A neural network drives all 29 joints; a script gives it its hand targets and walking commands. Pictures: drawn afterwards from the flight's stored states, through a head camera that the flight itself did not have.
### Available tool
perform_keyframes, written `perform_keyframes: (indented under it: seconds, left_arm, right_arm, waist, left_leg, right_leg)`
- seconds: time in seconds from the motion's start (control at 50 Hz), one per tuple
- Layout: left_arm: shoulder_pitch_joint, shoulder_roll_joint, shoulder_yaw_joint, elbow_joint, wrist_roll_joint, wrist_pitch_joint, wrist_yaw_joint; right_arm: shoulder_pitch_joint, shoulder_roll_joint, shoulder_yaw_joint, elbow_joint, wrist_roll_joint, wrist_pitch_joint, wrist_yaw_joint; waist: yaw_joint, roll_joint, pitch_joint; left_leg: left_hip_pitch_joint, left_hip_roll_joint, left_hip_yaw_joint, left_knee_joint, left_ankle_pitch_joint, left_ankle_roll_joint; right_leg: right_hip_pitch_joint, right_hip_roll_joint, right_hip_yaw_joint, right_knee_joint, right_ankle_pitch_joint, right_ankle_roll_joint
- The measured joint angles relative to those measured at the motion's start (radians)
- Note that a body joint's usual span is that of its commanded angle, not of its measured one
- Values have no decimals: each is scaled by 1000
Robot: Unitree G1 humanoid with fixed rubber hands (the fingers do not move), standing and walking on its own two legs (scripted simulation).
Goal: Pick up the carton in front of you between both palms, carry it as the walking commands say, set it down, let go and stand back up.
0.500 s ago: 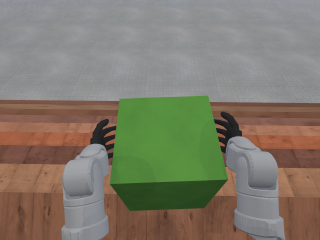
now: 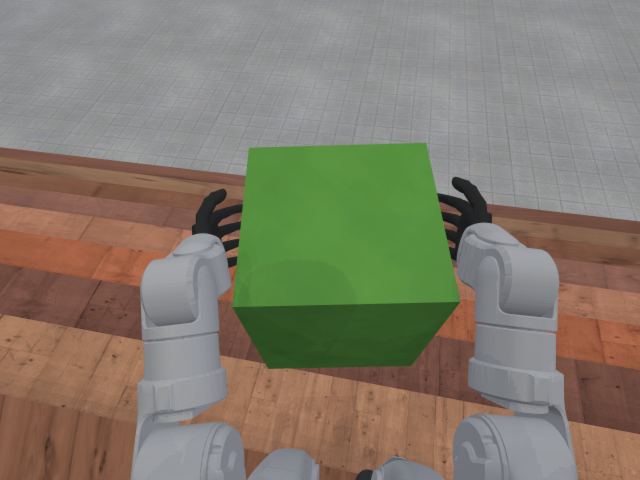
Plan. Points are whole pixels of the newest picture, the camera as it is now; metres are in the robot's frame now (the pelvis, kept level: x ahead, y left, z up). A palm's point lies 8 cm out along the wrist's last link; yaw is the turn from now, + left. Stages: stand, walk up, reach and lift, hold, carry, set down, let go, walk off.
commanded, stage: carry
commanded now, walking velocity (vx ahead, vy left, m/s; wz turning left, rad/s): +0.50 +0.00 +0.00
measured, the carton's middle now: (338, 268) +0.36 +0.03 +0.02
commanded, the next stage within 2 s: none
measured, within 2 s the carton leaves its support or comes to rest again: neither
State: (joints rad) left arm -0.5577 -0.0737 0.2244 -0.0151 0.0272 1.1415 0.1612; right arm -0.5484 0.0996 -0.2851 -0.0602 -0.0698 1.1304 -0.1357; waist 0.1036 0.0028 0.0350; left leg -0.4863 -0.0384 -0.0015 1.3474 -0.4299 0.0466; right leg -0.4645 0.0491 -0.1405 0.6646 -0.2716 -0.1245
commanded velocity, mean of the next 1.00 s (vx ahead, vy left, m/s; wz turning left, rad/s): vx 0.50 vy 0.00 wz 0.00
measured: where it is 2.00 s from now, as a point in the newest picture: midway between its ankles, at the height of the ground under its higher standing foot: (336, 246)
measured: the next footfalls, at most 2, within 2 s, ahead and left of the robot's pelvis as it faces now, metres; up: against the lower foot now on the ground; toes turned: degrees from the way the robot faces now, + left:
left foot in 0.40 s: +0.39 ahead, +0.04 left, -0.18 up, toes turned -2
right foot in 0.78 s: +0.67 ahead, -0.04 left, -0.35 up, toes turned -2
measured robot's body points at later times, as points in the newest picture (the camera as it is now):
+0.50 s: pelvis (337, 336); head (333, 166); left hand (300, 130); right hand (455, 151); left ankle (335, 416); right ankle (381, 439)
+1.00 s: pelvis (345, 236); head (335, 77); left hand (289, 142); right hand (387, 136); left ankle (315, 303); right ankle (358, 348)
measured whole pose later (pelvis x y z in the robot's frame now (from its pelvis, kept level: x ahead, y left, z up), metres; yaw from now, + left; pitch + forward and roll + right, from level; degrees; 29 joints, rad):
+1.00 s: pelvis +0.71 +0.03 -0.40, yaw -1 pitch +3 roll -2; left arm -0.41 -0.08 0.15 0.03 -0.03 0.97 0.20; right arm -0.33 0.15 -0.27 -0.05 -0.07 0.93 -0.11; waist 0.15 -0.03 0.04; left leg -0.78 0.00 -0.06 1.15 -0.08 0.05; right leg -0.37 0.11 -0.07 0.97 -0.64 -0.11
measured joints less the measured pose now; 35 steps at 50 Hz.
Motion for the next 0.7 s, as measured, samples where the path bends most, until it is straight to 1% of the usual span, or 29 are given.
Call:
perform_keyframes:
  seconds: [0.04, 0.08, 0.12, 0.14, 0.18, 0.2, 0.24, 0.26, 0.3, 0.32, 0.34, 0.36, 0.38, 0.4, 0.42, 0.44, 0.46, 0.48, 0.52, 0.54, 0.56, 0.58, 0.62, 0.66, 0.68, 0.7]
  left_arm:
    - [14, 2, 0, -16, -17, -7, 1]
    - [17, 2, -2, -38, -30, -21, 2]
    - [14, 0, -7, -61, -38, -34, 2]
    - [9, -1, -9, -71, -39, -39, 2]
    - [1, -4, -13, -81, -38, -43, 2]
    - [-3, -7, -16, -79, -36, -43, 2]
    - [-11, -13, -23, -66, -28, -41, 1]
    - [-14, -12, -25, -57, -25, -38, 1]
    - [-20, -4, -27, -33, -21, -29, -2]
    - [-23, 5, -28, -20, -22, -23, -3]
    - [-26, 16, -25, -9, -23, -14, -5]
    - [-23, 29, -18, 0, -25, -4, -8]
    - [-15, 41, -5, 5, -30, 8, -17]
    - [-8, 49, 9, 5, -31, 20, -22]
    - [-12, 58, 26, 12, -32, 28, -27]
    - [-29, 53, 36, 39, -26, 27, -30]
    - [-48, 38, 43, 69, -9, 27, -30]
    - [-63, 21, 50, 90, 11, 31, -26]
    - [-54, -7, 70, 100, 42, 36, -18]
    - [-38, -19, 83, 94, 51, 36, -15]
    - [-24, -31, 92, 84, 58, 34, -10]
    - [-11, -41, 100, 75, 63, 25, -9]
    - [23, -49, 109, 42, 62, 1, -9]
    - [48, -51, 112, 12, 54, -27, -11]
    - [55, -47, 109, -1, 48, -43, -16]
    - [64, -41, 103, -14, 42, -59, -18]
  right_arm:
    - [18, 26, -10, -34, -16, -2, 0]
    - [31, 37, -10, -75, -21, -11, 1]
    - [41, 36, -5, -114, -18, -22, 2]
    - [43, 32, -2, -130, -15, -25, 3]
    - [49, 22, 6, -151, -11, -29, 4]
    - [54, 17, 7, -158, -9, -27, 5]
    - [61, 7, 5, -163, -7, -18, 7]
    - [60, 5, 4, -158, -10, -14, 9]
    - [52, 3, 4, -135, -16, -4, 14]
    - [45, 3, 7, -117, -22, 1, 14]
    - [33, 5, 14, -93, -29, 5, 14]
    - [21, 9, 23, -63, -36, 7, 11]
    - [6, 13, 37, -29, -42, 10, 6]
    - [-14, 15, 54, 5, -49, 18, -6]
    - [-32, 15, 65, 33, -47, 21, -15]
    - [-36, -1, 72, 52, -31, 22, -24]
    - [-38, -27, 74, 70, -1, 29, -28]
    - [-43, -54, 74, 89, 34, 37, -34]
    - [-46, -79, 74, 141, 91, 27, -49]
    - [-50, -82, 74, 167, 110, 20, -56]
    - [-55, -81, 75, 186, 119, 13, -67]
    - [-57, -80, 72, 198, 125, 2, -68]
    - [-54, -64, 72, 209, 129, -34, -69]
    - [-46, -47, 70, 198, 124, -66, -67]
    - [-43, -39, 71, 191, 119, -86, -63]
    - [-37, -30, 73, 182, 115, -106, -60]
  waist:
    - [5, -12, 14]
    - [4, -18, 24]
    - [1, -18, 31]
    - [-2, -16, 31]
    - [-8, -12, 23]
    - [-6, -10, 13]
    - [9, -3, -12]
    - [16, 1, -26]
    - [24, 17, -52]
    - [21, 24, -65]
    - [3, 29, -75]
    - [-27, 29, -83]
    - [-71, 37, -89]
    - [-120, 55, -98]
    - [-170, 52, -109]
    - [-203, 39, -113]
    - [-222, 34, -111]
    - [-235, 35, -105]
    - [-246, 2, -82]
    - [-251, -4, -66]
    - [-253, -1, -47]
    - [-249, 0, -26]
    - [-240, -7, 10]
    - [-236, 2, 23]
    - [-234, -4, 29]
    - [-234, -15, 35]
  left_leg:
    - [-69, 10, -16, -75, 36, 0]
    - [-115, 25, -27, -203, 27, -3]
    - [-147, 34, -22, -313, 39, -1]
    - [-167, 37, -11, -328, 91, 4]
    - [-206, 40, 14, -301, 187, 16]
    - [-220, 40, 23, -304, 252, 16]
    - [-237, 41, 30, -363, 376, 10]
    - [-236, 41, 34, -429, 472, 4]
    - [-196, 38, 52, -640, 724, -6]
    - [-165, 34, 70, -726, 835, -9]
    - [-137, 27, 96, -739, 910, -5]
    - [-94, 16, 127, -719, 926, 4]
    - [-24, 9, 155, -717, 909, 24]
    - [63, 10, 171, -744, 857, 65]
    - [117, -8, 172, -714, 603, 97]
    - [139, -36, 160, -671, 348, 112]
    - [158, -58, 142, -642, 154, 121]
    - [167, -72, 121, -618, 116, 122]
    - [143, -109, 140, -501, -47, 141]
    - [136, -120, 151, -455, -103, 152]
    - [133, -121, 155, -428, -68, 159]
    - [130, -126, 158, -395, -72, 165]
    - [108, -140, 153, -287, -167, 171]
    - [118, -146, 119, -235, -306, 168]
    - [123, -151, 108, -207, -366, 170]
    - [129, -156, 102, -175, -409, 180]
  right_leg:
    - [39, 2, 2, -23, -27, -8]
    - [72, 3, 4, -31, -59, -12]
    - [103, 3, 9, -30, -96, -10]
    - [117, 2, 12, -23, -118, -7]
    - [146, 2, 20, 8, -174, 1]
    - [160, 3, 25, 29, -208, 6]
    - [188, 12, 39, 87, -288, 12]
    - [202, 17, 48, 125, -334, 15]
    - [235, 26, 59, 212, -440, 19]
    - [254, 28, 60, 264, -501, 22]
    - [272, 21, 47, 336, -562, 27]
    - [285, 5, 25, 435, -535, 36]
    - [281, -11, 3, 584, -506, 48]
    - [243, -15, -8, 789, -459, 60]
    - [175, -12, 17, 993, -446, 71]
    - [100, -1, 63, 1112, -419, 75]
    - [28, 10, 107, 1140, -379, 79]
    - [-43, 13, 138, 1102, -317, 82]
    - [-148, -20, 204, 901, -179, 92]
    - [-183, -31, 222, 795, -132, 98]
    - [-217, -37, 228, 731, -78, 97]
    - [-246, -42, 230, 698, -29, 93]
    - [-276, -42, 249, 595, 167, 72]
    - [-283, -38, 231, 443, 362, 72]
    - [-271, -39, 212, 349, 427, 78]
    - [-244, -38, 189, 236, 488, 84]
